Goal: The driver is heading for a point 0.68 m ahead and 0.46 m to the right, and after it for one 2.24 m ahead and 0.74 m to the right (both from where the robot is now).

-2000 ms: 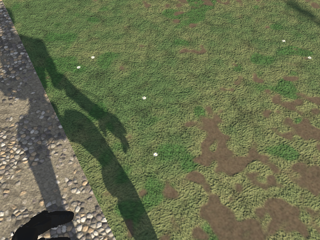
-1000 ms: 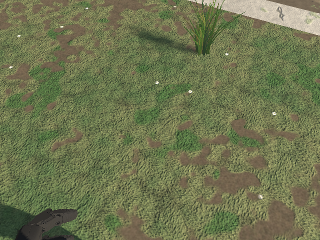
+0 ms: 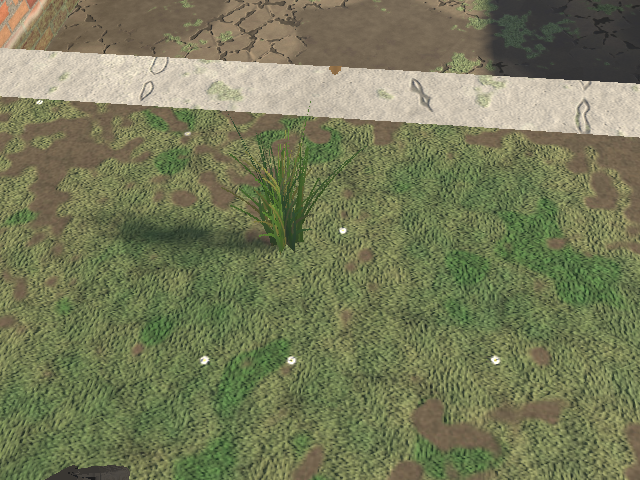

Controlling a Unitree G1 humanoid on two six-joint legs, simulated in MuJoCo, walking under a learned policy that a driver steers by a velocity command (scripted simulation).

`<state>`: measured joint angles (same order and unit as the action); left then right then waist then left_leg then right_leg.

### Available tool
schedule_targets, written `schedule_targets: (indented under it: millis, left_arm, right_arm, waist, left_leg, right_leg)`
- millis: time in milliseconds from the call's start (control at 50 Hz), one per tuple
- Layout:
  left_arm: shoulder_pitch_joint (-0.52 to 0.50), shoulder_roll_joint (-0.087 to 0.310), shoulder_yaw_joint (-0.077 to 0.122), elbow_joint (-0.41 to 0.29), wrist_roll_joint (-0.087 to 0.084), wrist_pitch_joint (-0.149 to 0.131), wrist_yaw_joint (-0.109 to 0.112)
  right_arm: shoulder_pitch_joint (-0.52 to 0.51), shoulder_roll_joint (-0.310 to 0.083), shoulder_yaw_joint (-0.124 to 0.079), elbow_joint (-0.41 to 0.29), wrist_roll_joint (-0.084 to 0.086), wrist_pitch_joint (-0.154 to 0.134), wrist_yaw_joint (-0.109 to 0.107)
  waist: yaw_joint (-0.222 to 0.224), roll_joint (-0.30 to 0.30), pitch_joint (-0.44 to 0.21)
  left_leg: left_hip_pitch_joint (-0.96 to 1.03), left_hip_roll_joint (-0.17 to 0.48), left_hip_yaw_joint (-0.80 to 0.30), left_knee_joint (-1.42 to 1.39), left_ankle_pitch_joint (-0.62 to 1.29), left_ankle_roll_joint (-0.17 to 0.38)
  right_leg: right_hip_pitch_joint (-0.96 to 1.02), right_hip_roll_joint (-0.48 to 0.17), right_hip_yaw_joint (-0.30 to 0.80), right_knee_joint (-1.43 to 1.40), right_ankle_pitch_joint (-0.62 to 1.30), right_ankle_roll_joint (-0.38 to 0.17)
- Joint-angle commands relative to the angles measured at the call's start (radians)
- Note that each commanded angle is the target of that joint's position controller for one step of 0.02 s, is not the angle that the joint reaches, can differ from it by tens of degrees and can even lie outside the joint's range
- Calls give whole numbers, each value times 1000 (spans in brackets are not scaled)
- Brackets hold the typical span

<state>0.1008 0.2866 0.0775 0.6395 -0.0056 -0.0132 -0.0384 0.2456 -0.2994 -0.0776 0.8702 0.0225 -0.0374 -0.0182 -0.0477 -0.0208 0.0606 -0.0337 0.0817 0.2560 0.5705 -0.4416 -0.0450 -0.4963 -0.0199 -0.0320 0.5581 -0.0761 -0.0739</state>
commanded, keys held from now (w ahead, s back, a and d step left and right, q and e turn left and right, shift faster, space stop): e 0.56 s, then w+e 0.44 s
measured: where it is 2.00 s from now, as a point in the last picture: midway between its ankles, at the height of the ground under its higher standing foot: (555, 435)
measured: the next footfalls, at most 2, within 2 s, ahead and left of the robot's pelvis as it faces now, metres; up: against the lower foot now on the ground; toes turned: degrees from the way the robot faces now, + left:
left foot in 0.48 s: +0.21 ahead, +0.12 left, +0.00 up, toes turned -23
right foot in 0.92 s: +0.13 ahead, -0.16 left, +0.00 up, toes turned -36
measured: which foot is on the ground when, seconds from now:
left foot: down 0.00-0.00, up 0.02-0.46, down 0.48-0.92, up 0.94-1.00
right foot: down 0.00-0.48, up 0.50-0.90, down 0.92-1.00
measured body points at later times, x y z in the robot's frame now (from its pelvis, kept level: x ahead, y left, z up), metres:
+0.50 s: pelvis +0.10 +0.02 +0.01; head +0.13 +0.02 +0.46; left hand +0.35 +0.24 -0.08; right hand +0.17 -0.29 -0.09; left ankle +0.17 +0.14 -0.72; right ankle +0.13 -0.09 -0.72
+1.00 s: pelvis +0.16 -0.06 +0.01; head +0.16 -0.09 +0.46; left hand +0.45 +0.07 -0.06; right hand +0.05 -0.36 -0.11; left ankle +0.17 +0.12 -0.66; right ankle +0.10 -0.13 -0.72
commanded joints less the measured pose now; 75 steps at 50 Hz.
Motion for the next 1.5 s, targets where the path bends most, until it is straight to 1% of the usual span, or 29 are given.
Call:
schedule_targets:
  millis: [20, 40, 60, 80, 160, 340, 460, 480, 500, 520, 540, 580, 640, 740, 900, 920, 940, 960, 980, 1000, 1040, 1200, 1320, 1380, 1400, 1420, 1440, 1460, 1500]
  left_arm:
    - [216, 332, 89, -48, 21, 0, 31]
    - [210, 253, 73, -71, 13, -5, 15]
    - [161, 214, 59, -69, 5, -14, 12]
    - [114, 182, 50, -60, -9, -14, 15]
    - [44, 164, 43, -82, 17, -6, 39]
    - [57, 174, 47, -85, 5, 33, 75]
    - [42, 162, 42, -94, -11, 55, 70]
    - [50, 145, 36, -96, -17, 60, 73]
    - [108, 86, 23, -94, -9, 62, 72]
    - [80, 136, 39, -130, -18, 51, 70]
    - [106, 214, 63, -105, 2, 43, 67]
    - [137, 195, 68, -55, -9, 60, 68]
    - [66, 121, 40, -87, -19, 67, 50]
    - [-36, 86, 19, -135, -12, 35, 29]
    - [132, 97, 27, -63, -18, 22, 5]
    - [250, 142, 53, -25, -26, 23, 14]
    - [396, 242, 81, -3, -27, 20, 30]
    - [380, 329, 84, -37, -19, -5, 21]
    - [362, 232, 58, -39, -14, -31, 15]
    - [326, 177, 36, -37, -9, -46, 15]
    - [235, 138, 19, -50, -8, -46, 21]
    - [289, 172, 28, 15, -16, -43, 67]
    - [334, 167, 34, 77, -22, -32, 76]
    - [311, 142, 24, 75, -7, -21, 68]
    - [316, 95, 4, 49, 14, -20, 66]
    - [518, -5, -22, 68, -18, -31, 58]
    - [467, 99, -8, 91, -36, -39, 58]
    - [311, 157, 7, 61, -42, -43, 55]
    - [179, 139, 5, 24, -12, -55, 56]
  right_arm:
    - [103, -42, 15, -117, -52, -16, 13]
    - [18, -134, -4, -107, -21, -22, 21]
    - [-66, -137, -6, -139, 2, -22, 17]
    - [-80, -121, -5, -129, -11, -14, 3]
    - [-46, -119, -12, -122, -36, 21, -16]
    - [-156, -89, -3, -166, -28, 29, -19]
    - [-92, -97, -12, -164, -19, -2, 7]
    - [-56, -125, -23, -156, -27, -4, 9]
    - [-55, -196, -37, -166, -44, 3, 4]
    - [-63, -236, -47, -162, -74, 11, 5]
    - [-108, -177, -35, -195, -67, 9, 1]
    - [-144, -116, -21, -212, -41, 14, -11]
    - [-82, -115, -18, -200, -21, 24, -27]
    - [1, -173, -41, -190, -20, 10, -24]
    - [-35, -184, -49, -171, 16, -5, 23]
    - [-21, -138, -32, -168, 1, -8, 24]
    - [-59, -57, -4, -205, -37, -14, 28]
    - [-118, -53, 0, -287, -27, -41, 23]
    - [-160, -137, -17, -287, 5, -68, 28]
    - [-150, -156, -22, -280, 12, -85, 36]
    - [-127, -153, -26, -248, -32, -93, 38]
    - [-316, -50, 13, -281, -24, -76, 57]
    - [-335, -92, 0, -296, -14, -88, 69]
    - [-101, -152, -34, -248, -26, -91, 53]
    - [72, -203, -42, -235, -42, -88, 46]
    - [147, -251, -56, -176, -38, -81, 59]
    - [144, -148, -34, -183, -12, -78, 62]
    - [71, -104, -22, -189, -9, -74, 53]
    - [-17, -86, -11, -186, -29, -65, 47]
  waist:
    - [32, -281, -421]
    - [121, -84, -480]
    - [106, -56, -350]
    - [71, 13, -241]
    - [9, -60, -197]
    - [58, -107, -173]
    - [27, -131, -178]
    - [16, -100, -180]
    - [60, 112, -201]
    - [67, 363, -131]
    - [68, 254, -130]
    - [79, 140, -135]
    - [20, 191, -79]
    - [-42, 196, -77]
    - [70, 138, -67]
    - [121, 69, -121]
    - [174, -189, -156]
    - [153, -318, -169]
    - [176, -184, -119]
    - [139, -164, -72]
    - [85, -75, -31]
    - [109, -71, -1]
    - [98, -91, 0]
    - [-19, -111, -172]
    - [-80, -13, -340]
    - [12, 361, -493]
    - [-26, 246, -409]
    - [-46, 140, -236]
    - [1, 41, -83]
  left_leg:
    - [-583, -142, -196, 834, -313, -37]
    - [-618, -94, -347, 864, -226, -17]
    - [-658, -64, -335, 817, -130, 6]
    - [-653, -23, -332, 732, -56, 6]
    - [-489, -26, -326, 579, 56, -8]
    - [-479, -76, -366, 254, 152, -48]
    - [-289, -107, -343, -93, 200, 5]
    - [-186, -45, -369, -193, 306, 32]
    - [-74, 178, -549, -235, 434, 114]
    - [-107, 314, -779, -277, 600, 283]
    - [-110, 334, -745, -255, 647, 315]
    - [-84, 214, -553, -226, 520, 227]
    - [-50, 162, -483, -325, 122, 207]
    - [8, 209, -431, -377, 48, 218]
    - [-233, 196, -231, -238, 82, 168]
    - [-319, 150, -159, -54, 159, 130]
    - [-555, 48, -67, 371, -8, 44]
    - [-895, -103, -212, 613, -162, 11]
    - [-959, -36, -314, 694, -99, 36]
    - [-948, -6, -320, 659, 3, 60]
    - [-842, 28, -319, 525, 144, 50]
    - [-587, -82, -270, 45, 510, -14]
    - [-491, -84, -312, -80, 493, 44]
    - [-123, -92, -256, -88, 442, 127]
    - [188, 79, -453, -37, 427, 198]
    - [511, 317, -974, -157, 196, 376]
    - [446, 296, -1059, -261, -24, 344]
    - [286, 256, -880, -282, -14, 302]
    - [18, 187, -687, -324, 203, 282]
  right_leg:
    - [786, -369, 703, -83, 594, -375]
    - [737, -340, 667, -166, 402, -344]
    - [628, -290, 551, -189, 274, -289]
    - [488, -232, 465, -207, 192, -228]
    - [226, -148, 360, -246, 234, -195]
    - [216, -96, 449, -231, -117, -155]
    - [261, -68, 537, -117, 61, -114]
    - [206, -25, 506, -65, -12, -71]
    - [87, 84, 357, 145, -328, -7]
    - [-110, 201, 192, 329, -564, 49]
    - [-126, 127, 216, 522, -531, 86]
    - [-142, 95, 178, 625, -403, 122]
    - [-229, 48, 97, 584, -277, 141]
    - [-188, -12, 45, 349, -265, 134]
    - [306, 35, -86, -38, -182, 19]
    - [492, 55, -58, -64, -207, -13]
    - [675, -167, 299, -175, -257, -101]
    - [745, -330, 800, -336, -508, -294]
    - [721, -340, 759, -363, -504, -296]
    - [670, -307, 656, -346, -411, -265]
    - [548, -222, 483, -339, -196, -208]
    - [337, -102, 284, -352, 68, -138]
    - [454, -170, 372, -265, 133, -100]
    - [441, -92, 308, 42, 500, -45]
    - [261, -24, 279, 330, 256, -15]
    - [-93, 135, 228, 690, -486, 59]
    - [-199, 79, 273, 784, -481, 59]
    - [-235, 38, 237, 786, -395, 57]
    - [-186, -32, 178, 691, -287, 52]
Keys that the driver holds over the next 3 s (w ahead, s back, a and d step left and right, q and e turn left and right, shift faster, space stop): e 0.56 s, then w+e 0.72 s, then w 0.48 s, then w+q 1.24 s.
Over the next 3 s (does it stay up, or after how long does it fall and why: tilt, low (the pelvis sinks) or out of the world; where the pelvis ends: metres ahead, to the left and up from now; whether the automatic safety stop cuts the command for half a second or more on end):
stays up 0.96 -0.81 0.01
